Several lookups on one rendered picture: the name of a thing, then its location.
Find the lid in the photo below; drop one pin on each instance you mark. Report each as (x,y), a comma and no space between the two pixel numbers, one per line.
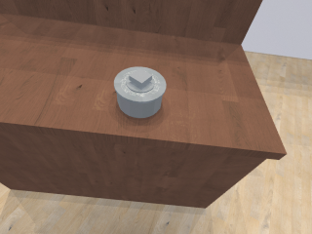
(131,92)

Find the knob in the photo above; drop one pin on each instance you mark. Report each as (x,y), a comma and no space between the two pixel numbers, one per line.
(140,77)

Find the pot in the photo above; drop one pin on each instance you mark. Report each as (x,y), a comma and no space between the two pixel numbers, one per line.
(139,110)

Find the table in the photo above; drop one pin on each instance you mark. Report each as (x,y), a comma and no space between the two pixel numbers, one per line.
(61,127)

